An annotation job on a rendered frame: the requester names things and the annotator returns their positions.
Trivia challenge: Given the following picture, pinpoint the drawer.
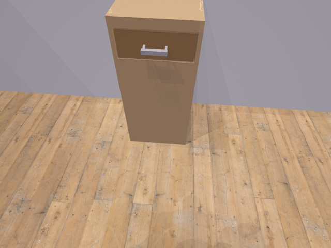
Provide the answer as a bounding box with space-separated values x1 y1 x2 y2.
113 28 198 62

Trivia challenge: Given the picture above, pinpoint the cabinet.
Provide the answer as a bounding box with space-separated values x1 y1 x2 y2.
105 0 205 145

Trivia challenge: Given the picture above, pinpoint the handle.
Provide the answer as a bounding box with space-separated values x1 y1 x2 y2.
140 45 168 56

